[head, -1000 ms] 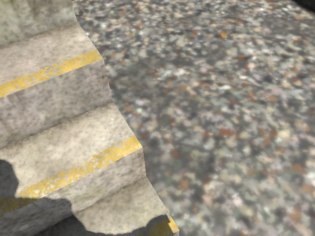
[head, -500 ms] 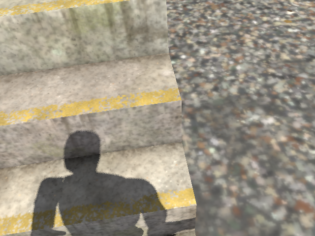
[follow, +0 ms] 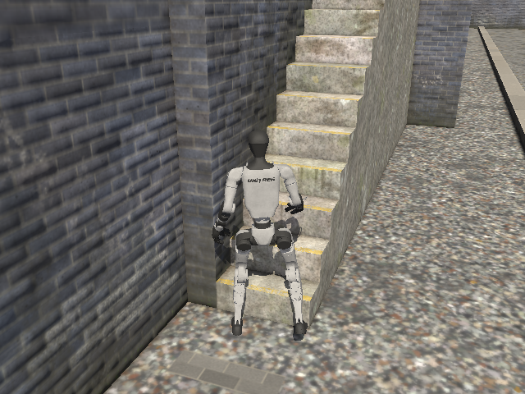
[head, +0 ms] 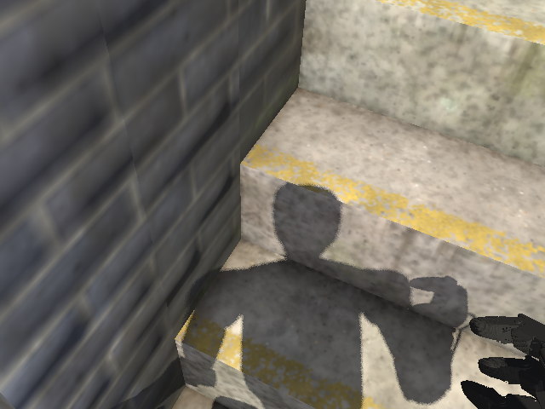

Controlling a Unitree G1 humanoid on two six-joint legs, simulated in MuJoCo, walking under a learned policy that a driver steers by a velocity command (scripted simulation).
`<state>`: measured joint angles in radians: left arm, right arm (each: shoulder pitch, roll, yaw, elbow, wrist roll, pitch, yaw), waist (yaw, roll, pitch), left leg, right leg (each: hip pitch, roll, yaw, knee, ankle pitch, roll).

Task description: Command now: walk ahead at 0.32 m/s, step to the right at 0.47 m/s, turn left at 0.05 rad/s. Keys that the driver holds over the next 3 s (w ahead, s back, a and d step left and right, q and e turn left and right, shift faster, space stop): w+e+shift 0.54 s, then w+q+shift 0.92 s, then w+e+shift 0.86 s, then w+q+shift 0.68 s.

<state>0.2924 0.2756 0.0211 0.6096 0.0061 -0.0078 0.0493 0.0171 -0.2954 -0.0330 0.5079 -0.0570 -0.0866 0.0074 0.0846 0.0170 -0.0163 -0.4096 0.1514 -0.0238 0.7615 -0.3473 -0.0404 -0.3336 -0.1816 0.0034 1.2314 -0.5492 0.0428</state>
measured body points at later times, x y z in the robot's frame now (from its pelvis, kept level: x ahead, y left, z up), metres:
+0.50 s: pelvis +0.05 -0.05 +0.21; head +0.08 -0.08 +0.66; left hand +0.38 -0.05 +0.16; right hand -0.02 -0.33 +0.09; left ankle +0.08 +0.02 -0.32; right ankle -0.04 -0.14 -0.51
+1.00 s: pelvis +0.02 -0.08 +0.19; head +0.02 -0.08 +0.64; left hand +0.36 -0.09 +0.19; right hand -0.05 -0.32 +0.06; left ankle +0.17 -0.06 -0.50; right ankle -0.11 -0.22 -0.46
